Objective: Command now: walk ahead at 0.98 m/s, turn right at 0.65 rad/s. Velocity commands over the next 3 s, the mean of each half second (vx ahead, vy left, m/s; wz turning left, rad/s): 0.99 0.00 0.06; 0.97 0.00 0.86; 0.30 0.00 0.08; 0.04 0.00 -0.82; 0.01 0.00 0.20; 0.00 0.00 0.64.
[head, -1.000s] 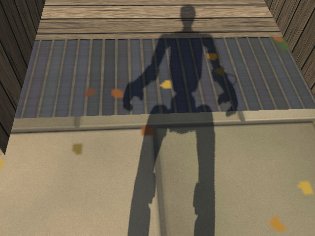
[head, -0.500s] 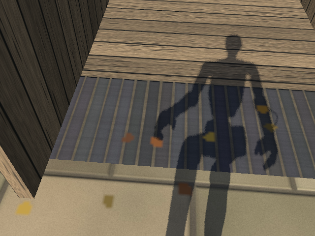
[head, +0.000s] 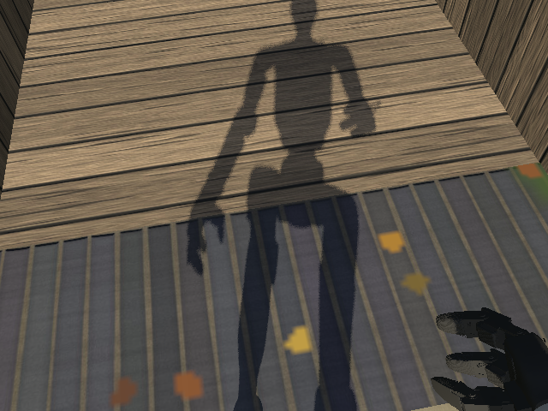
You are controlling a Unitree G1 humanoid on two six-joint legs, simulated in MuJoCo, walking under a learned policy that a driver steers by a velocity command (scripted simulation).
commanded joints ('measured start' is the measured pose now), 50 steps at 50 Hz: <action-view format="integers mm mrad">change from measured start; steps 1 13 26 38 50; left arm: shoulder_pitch -67 -443 -180 -178 -217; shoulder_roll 260 30 153 69 105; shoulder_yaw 58 -67 4 -16 -34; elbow -42 -259 -173 -40 -228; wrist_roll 23 99 73 36 71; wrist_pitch -26 1 -13 -73 -29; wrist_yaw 9 -54 15 11 17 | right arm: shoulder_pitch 275 502 467 65 362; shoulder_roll -199 -108 -111 -27 -242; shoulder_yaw -80 -102 -112 -68 -156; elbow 22 282 221 47 158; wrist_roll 22 37 59 24 36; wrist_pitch -14 -50 -7 60 46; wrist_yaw -35 -28 -25 73 -37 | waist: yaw -227 -109 -37 -164 -94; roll -76 56 -127 -27 -98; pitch -206 59 -187 88 12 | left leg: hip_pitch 673 548 -91 113 619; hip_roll -84 158 10 20 148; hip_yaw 45 -332 -48 183 -500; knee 2 -413 837 267 -237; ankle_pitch -66 -299 -376 -14 290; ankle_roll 38 249 119 141 405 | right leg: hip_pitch -232 -958 8 -312 -897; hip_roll -198 -238 -572 -339 -243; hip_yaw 61 -251 302 -591 -248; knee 354 836 29 -119 1185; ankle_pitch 1253 110 -312 790 -8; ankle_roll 53 136 34 150 242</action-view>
